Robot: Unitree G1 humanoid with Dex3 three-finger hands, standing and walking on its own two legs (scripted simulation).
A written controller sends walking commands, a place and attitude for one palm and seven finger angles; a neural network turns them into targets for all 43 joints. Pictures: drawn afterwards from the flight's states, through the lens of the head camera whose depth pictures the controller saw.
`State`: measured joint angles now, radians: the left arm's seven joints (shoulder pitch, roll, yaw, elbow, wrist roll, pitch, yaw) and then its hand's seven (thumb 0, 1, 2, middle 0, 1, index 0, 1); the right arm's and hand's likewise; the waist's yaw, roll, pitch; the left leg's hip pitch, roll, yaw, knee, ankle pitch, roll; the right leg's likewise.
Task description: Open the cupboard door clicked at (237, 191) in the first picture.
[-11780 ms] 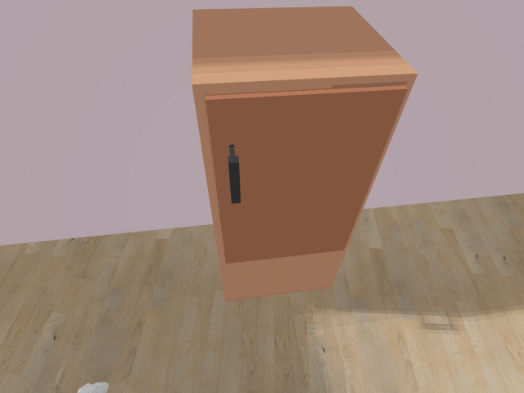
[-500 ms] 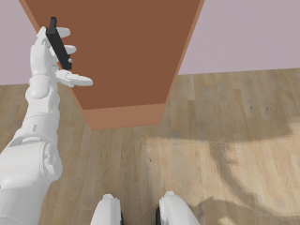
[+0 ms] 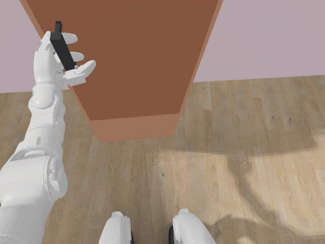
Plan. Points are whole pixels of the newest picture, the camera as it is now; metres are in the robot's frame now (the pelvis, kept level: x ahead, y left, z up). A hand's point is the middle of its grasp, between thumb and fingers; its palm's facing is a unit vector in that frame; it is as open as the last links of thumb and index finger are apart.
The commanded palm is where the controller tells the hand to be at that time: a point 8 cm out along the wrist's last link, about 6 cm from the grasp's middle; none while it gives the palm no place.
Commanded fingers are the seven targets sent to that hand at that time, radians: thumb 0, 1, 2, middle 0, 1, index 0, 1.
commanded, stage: close the thumb around the handle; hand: left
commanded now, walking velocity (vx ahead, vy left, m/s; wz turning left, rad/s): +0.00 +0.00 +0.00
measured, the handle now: (66, 51) +0.57 +0.19 +0.07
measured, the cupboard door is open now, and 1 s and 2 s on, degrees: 0 25 43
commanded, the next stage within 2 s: pull the door open along its arc in 0.26 s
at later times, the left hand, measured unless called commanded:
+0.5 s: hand (76, 69) +0.51 +0.17 +0.07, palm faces +0.05 -1.00 -0.01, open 5.6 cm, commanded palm +0.47 +0.21 +0.07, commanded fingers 0.00 0.90 0.90 -0.40 -1.35 -0.40 -1.35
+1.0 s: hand (100, 122) +0.37 +0.10 +0.07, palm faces +0.20 -0.98 +0.09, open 6.1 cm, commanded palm +0.32 +0.15 +0.07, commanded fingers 0.00 0.90 0.90 -0.40 -1.35 -0.40 -1.35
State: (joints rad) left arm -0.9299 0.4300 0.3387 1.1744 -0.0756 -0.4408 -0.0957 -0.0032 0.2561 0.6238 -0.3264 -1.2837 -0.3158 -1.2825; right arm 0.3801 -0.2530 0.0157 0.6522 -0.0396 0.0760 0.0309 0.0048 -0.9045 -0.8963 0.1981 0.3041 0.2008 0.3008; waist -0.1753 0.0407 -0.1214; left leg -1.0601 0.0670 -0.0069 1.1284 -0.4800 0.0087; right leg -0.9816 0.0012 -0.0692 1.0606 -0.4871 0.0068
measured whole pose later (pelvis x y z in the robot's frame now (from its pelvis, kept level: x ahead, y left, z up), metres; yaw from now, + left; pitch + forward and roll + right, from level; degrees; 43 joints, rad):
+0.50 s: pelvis +0.00 +0.00 +0.00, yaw -1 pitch +23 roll -3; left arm -0.88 0.42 0.37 1.14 -0.08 -0.45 -0.12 0.01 0.76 0.81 -0.36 -1.35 -0.35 -1.35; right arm 0.37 -0.25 0.01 0.64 -0.03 0.08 0.03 0.01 -0.90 -0.90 0.20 0.30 0.20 0.30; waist -0.17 0.04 -0.13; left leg -1.03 0.07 0.01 1.12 -0.48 0.01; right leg -0.96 0.00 -0.05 1.05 -0.49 0.01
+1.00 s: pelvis +0.01 +0.00 +0.02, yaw +0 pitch +16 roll -1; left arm -0.19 0.01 0.06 0.43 -0.09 -0.41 0.21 0.02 0.69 0.74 -0.34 -1.35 -0.36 -1.30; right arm 0.28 -0.22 -0.02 0.54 -0.03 0.05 0.06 0.01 -0.91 -0.90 0.20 0.30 0.20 0.30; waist -0.05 0.03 -0.15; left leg -0.82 0.05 0.03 1.01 -0.47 0.00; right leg -0.78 -0.01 -0.03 0.98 -0.49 0.01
